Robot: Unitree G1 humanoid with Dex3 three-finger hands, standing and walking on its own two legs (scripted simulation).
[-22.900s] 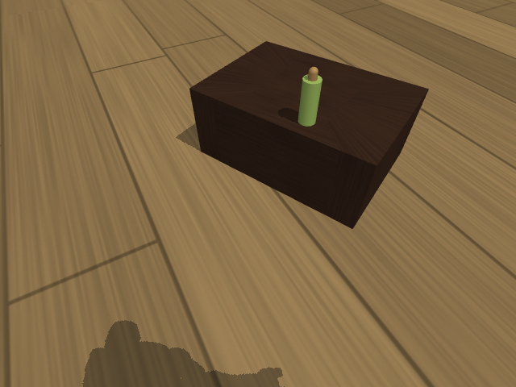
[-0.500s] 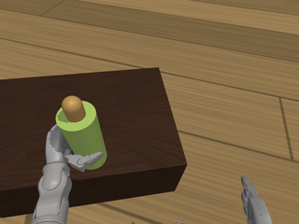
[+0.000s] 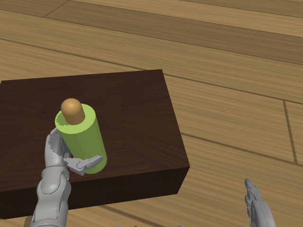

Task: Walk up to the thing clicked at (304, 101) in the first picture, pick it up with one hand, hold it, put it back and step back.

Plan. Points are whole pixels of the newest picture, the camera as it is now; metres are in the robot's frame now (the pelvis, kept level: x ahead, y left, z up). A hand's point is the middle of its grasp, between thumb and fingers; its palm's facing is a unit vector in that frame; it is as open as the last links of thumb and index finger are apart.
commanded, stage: hold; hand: left
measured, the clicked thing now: (83, 137) +0.33 +0.16 +0.09
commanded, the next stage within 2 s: crouch in 1.62 s
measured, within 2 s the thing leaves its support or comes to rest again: neither
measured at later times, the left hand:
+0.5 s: hand (85, 144) +0.33 +0.16 +0.06, palm faces +0.12 -0.99 -0.02, open 11.2 cm
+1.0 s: hand (83, 140) +0.34 +0.17 +0.06, palm faces +0.14 -0.99 -0.01, open 11.2 cm
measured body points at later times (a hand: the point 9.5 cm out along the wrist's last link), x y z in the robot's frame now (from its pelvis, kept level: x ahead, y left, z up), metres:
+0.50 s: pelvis +0.00 +0.00 +0.00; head +0.04 +0.00 +0.45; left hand +0.32 +0.22 +0.06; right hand +0.16 -0.26 -0.03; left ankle +0.02 +0.13 -0.69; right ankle +0.00 -0.14 -0.69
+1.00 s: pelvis +0.01 +0.00 +0.00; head +0.05 +0.00 +0.45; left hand +0.32 +0.22 +0.06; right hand +0.16 -0.26 -0.03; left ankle +0.02 +0.13 -0.69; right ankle +0.00 -0.14 -0.69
